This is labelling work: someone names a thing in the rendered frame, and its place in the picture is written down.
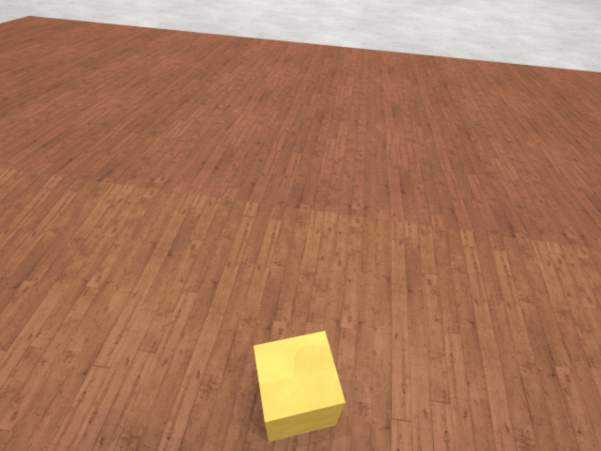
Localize carton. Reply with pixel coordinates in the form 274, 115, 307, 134
254, 331, 346, 442

